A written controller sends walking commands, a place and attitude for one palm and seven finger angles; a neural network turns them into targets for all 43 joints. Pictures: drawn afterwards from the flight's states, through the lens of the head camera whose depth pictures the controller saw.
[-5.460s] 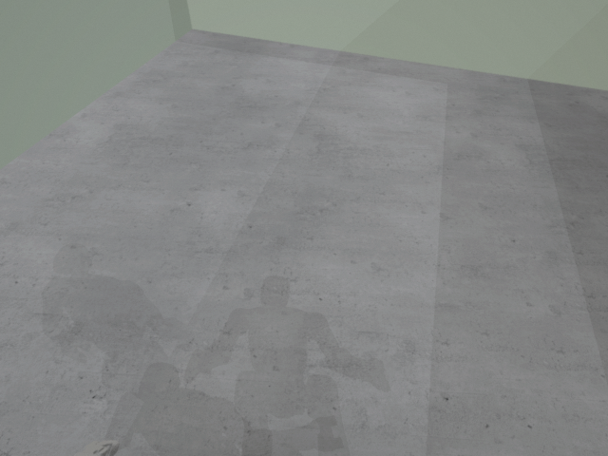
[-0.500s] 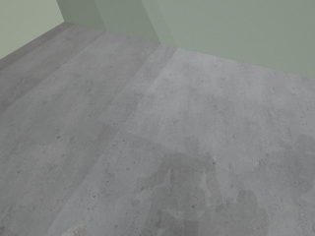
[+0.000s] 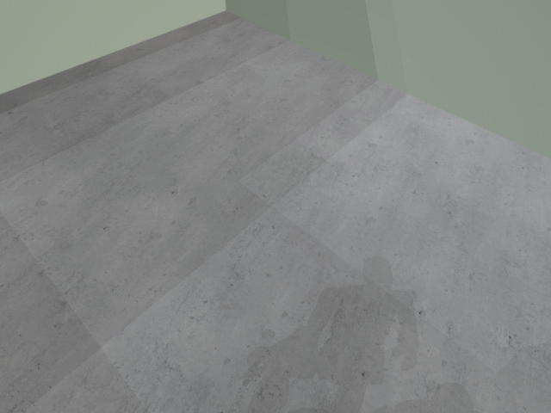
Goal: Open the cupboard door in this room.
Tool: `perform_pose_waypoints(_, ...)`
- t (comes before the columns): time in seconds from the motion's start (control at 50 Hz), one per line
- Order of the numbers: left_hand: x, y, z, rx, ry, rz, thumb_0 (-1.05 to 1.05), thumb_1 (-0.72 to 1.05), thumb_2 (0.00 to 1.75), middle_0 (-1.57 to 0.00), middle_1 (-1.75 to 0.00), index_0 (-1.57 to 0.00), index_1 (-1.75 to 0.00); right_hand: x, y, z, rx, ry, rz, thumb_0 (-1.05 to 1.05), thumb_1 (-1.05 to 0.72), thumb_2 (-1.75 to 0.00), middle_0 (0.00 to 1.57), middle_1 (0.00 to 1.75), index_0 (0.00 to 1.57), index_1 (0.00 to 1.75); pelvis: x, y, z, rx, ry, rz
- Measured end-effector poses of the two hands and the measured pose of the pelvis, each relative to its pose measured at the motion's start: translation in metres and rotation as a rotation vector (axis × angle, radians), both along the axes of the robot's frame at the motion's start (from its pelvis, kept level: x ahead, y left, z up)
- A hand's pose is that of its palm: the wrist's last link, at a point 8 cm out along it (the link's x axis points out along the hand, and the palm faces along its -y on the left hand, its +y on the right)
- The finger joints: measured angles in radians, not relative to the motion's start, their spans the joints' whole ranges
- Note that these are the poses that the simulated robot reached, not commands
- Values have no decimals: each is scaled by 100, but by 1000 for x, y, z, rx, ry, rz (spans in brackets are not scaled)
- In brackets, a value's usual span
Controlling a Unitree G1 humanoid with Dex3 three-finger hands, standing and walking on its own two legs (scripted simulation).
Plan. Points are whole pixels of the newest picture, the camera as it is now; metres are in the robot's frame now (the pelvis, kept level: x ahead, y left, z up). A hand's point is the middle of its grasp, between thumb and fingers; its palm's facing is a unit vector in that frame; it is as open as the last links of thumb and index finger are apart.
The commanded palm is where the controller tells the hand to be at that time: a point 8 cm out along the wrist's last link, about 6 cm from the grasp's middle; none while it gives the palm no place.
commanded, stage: turn or walk to find it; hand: left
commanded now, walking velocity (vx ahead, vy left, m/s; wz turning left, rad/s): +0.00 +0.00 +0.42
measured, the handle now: out of the picture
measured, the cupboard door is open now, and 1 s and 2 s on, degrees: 0 0 0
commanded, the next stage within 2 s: none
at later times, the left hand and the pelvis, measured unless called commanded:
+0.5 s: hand out of the picture +0.04 +0.19 -0.14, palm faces +0.19 -0.94 -0.27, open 7.4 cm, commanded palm none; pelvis -0.03 -0.02 +0.01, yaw +11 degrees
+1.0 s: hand out of the picture -0.11 +0.23 -0.17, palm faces +0.42 -0.88 -0.24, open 7.4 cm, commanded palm none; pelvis -0.06 +0.02 +0.01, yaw +23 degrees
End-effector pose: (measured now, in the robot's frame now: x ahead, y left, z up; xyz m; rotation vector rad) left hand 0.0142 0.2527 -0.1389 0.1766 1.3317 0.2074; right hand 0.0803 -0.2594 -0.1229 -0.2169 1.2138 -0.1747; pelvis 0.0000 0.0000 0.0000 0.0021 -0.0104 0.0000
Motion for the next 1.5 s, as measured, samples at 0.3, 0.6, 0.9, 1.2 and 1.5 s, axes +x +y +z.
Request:
perform_pose_waypoints(0.3,3,23,19,12,-85,69,1,91,90,-20,-30,-20,-30,15,40,14,29,-61,106,0,-90,-90,20,30,20,30,-14,13,14,-11,-2,92)
perform_pose_waypoints(0.6,-15,-27,36,50,-183,139,0,90,90,-20,-30,-20,-30,-26,-7,-14,63,105,138,1,-91,-90,20,29,19,30,-29,-22,11,18,-12,237)
perform_pose_waypoints(0.9,-129,10,-8,-13,-17,350,0,90,90,-20,-30,-20,-30,14,55,4,-19,15,348,1,-91,-90,20,29,19,30,-57,12,-1,2,2,365)
perform_pose_waypoints(1.2,-126,16,25,50,-125,422,0,91,90,-20,-30,-20,-30,17,78,3,47,8,449,0,-90,-90,21,30,20,30,-68,5,13,-3,4,478)
perform_pose_waypoints(1.5,-162,-55,37,75,-133,548,0,90,90,-20,-30,-20,-30,27,32,-11,37,118,542,0,-91,-90,20,29,19,30,-67,-34,14,31,2,634)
